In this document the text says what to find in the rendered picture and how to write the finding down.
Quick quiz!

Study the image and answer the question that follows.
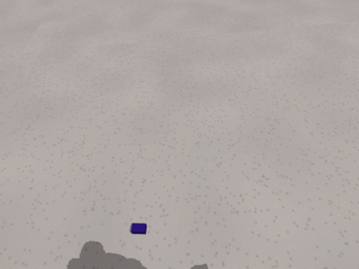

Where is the small box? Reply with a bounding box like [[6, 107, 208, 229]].
[[131, 223, 147, 234]]

